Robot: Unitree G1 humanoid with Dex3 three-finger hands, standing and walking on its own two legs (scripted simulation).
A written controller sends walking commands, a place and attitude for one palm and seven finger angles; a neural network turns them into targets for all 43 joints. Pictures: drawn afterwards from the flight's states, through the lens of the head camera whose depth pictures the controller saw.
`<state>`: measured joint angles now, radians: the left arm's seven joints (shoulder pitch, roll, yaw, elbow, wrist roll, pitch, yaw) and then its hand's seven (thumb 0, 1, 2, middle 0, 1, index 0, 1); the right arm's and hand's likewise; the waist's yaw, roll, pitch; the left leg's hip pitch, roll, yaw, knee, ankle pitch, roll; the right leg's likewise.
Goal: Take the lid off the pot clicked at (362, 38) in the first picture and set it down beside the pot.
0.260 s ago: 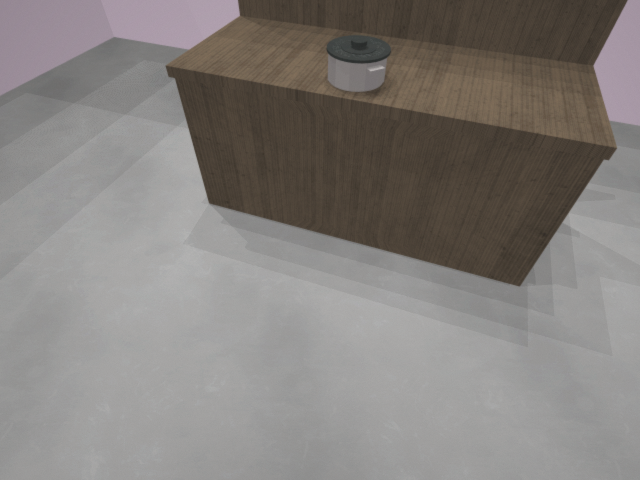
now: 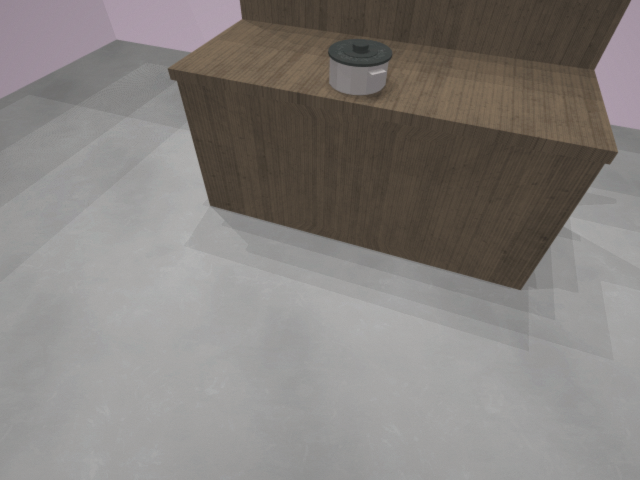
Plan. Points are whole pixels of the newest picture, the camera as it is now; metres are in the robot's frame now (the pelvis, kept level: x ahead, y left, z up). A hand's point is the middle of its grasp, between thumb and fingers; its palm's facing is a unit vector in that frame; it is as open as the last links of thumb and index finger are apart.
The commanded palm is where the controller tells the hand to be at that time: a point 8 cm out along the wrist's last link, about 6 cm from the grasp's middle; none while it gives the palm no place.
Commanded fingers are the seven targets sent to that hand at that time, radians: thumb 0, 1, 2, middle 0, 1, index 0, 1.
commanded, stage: look at it before walking up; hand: left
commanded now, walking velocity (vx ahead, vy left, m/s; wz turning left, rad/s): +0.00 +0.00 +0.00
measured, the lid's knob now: (360, 45) +1.32 -0.05 +0.01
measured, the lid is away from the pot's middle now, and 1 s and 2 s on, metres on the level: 0.00 0.00 0.00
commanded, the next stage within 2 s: walk to a spot facing it in 0.78 s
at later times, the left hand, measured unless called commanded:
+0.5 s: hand out of the picture +0.06 +0.23 -0.16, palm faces -0.01 -0.95 -0.30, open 7.4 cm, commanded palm none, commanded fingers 0.00 0.90 0.90 -0.20 -0.30 -0.20 -0.30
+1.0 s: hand out of the picture +0.05 +0.22 -0.17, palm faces +0.01 -0.96 -0.27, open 7.4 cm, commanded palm none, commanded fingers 0.00 0.90 0.90 -0.20 -0.30 -0.20 -0.30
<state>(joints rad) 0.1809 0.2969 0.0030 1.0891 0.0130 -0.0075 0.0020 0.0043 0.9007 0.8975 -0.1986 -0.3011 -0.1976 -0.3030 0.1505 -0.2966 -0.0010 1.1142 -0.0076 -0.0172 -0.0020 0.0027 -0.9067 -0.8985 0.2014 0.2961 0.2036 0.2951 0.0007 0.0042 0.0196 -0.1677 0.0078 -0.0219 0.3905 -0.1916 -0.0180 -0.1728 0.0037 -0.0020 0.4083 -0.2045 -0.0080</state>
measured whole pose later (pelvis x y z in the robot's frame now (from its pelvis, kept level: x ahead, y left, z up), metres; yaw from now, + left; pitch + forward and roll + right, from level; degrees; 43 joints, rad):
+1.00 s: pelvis +0.02 +0.00 +0.00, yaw +0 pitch -1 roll +0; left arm 0.23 0.26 0.01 1.09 0.02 0.00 0.00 0.00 0.90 0.90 -0.20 -0.30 -0.20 -0.30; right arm 0.20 -0.26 0.00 1.13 -0.01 -0.01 -0.01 0.00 -0.91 -0.90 0.20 0.30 0.20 0.29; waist 0.00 0.00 0.00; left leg -0.17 0.01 -0.02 0.44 -0.27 -0.01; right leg -0.16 0.00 0.00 0.42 -0.24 -0.01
